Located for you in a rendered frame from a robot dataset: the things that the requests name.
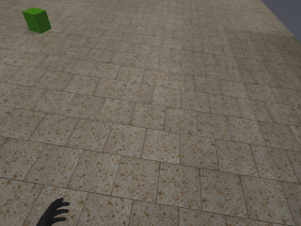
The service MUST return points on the carton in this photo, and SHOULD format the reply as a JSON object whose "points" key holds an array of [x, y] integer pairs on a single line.
{"points": [[37, 20]]}

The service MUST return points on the left robot hand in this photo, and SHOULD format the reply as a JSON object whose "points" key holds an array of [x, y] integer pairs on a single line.
{"points": [[47, 219]]}

